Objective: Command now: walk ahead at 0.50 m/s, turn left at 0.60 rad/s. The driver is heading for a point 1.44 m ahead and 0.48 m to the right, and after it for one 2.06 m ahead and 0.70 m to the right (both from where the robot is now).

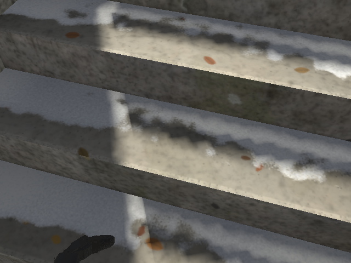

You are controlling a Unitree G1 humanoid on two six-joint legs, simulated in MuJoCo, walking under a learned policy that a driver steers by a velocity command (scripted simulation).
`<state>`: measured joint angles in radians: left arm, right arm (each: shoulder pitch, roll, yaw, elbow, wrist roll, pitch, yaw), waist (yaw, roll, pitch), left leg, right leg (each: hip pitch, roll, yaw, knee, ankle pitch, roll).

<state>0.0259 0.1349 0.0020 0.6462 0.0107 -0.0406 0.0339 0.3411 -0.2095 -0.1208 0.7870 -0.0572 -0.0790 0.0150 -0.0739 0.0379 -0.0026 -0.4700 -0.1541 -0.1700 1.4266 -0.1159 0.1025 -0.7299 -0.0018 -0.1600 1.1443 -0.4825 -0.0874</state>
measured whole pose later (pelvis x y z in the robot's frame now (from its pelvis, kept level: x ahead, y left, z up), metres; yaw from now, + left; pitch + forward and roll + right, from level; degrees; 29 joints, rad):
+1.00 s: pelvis +0.57 -0.01 +0.30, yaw -21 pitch +3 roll -2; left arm 0.03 0.13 0.00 0.60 0.01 0.02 0.01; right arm 0.43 -0.15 -0.04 0.93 0.02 -0.10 0.00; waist -0.02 -0.02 0.00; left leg -0.11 0.19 0.23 0.69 -0.07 0.02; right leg -0.86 0.08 -0.18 1.28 -0.48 -0.17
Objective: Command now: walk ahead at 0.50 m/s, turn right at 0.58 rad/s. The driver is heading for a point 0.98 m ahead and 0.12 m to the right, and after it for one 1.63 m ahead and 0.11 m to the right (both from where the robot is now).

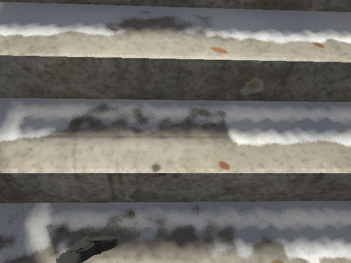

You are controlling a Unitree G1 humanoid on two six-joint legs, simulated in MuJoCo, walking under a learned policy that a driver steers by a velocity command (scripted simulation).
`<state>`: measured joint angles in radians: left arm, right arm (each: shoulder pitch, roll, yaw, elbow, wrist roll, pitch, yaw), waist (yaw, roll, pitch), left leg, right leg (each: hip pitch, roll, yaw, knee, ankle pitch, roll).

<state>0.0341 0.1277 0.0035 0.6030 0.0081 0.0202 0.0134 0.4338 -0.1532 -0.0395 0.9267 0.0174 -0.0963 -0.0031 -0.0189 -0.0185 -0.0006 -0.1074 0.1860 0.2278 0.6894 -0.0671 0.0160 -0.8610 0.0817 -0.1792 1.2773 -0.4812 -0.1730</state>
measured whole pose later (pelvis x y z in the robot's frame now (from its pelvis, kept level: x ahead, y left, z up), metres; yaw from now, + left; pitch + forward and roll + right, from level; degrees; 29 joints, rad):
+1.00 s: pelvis +0.55 -0.15 +0.32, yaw -23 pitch +6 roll -2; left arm -0.11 0.07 -0.02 0.51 0.02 -0.04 0.00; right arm 0.50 -0.15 -0.05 1.01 0.04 -0.15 0.02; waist -0.10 0.02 0.06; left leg -0.03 0.16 0.04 0.49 -0.23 0.00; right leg -1.01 -0.05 -0.15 1.28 -0.35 -0.11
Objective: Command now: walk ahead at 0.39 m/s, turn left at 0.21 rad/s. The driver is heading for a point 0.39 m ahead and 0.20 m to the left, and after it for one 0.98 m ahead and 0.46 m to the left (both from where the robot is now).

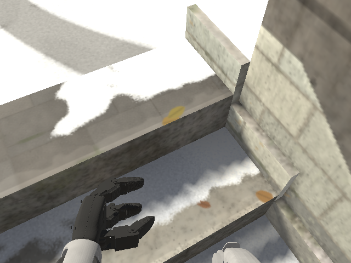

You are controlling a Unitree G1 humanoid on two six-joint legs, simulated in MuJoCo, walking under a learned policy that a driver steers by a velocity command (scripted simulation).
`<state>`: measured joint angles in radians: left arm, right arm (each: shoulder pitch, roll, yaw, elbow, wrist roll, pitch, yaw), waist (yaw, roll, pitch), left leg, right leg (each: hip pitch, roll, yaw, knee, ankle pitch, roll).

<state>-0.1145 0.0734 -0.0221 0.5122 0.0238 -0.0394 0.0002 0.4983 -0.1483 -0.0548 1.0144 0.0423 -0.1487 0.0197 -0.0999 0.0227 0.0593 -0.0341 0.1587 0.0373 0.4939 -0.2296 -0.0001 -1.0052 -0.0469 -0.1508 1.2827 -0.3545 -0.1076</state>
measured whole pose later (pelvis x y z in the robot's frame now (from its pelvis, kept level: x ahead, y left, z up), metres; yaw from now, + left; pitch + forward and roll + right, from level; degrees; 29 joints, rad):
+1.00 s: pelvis +0.37 +0.17 +0.30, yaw +35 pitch +2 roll -3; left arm 0.01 0.08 -0.02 0.57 0.06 0.00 0.05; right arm 0.38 -0.18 -0.07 0.80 -0.03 -0.06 -0.02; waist -0.06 -0.05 0.02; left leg -0.32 -0.14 -0.11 0.63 -0.31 0.12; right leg -1.27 -0.03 -0.02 2.17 -0.22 -0.02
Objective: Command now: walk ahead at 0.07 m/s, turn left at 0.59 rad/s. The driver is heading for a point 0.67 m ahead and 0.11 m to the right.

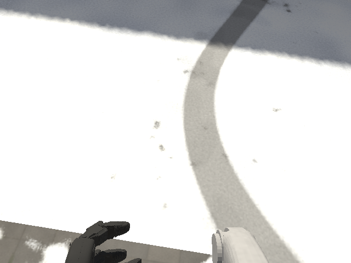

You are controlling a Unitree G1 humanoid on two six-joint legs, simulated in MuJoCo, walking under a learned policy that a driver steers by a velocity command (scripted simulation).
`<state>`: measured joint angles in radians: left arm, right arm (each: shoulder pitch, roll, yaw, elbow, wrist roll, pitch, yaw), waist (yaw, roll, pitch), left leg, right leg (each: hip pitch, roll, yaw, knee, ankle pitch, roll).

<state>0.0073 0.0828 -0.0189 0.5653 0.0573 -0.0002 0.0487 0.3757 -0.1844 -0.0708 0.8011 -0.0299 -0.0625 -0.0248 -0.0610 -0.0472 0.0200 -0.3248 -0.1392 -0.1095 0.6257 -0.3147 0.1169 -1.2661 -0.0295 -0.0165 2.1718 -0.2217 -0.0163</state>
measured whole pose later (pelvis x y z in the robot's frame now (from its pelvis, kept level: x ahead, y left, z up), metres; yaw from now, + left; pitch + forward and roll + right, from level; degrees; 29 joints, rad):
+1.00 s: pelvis +0.29 -0.02 +0.19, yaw +4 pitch +2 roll +0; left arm 0.31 0.21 0.06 0.81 0.02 -0.05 -0.01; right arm 0.39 -0.19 -0.07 0.78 -0.03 -0.05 -0.03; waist -0.02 0.01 -0.07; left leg -0.24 -0.04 0.02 0.36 -0.17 0.08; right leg -0.34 0.03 0.00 0.73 -0.43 -0.09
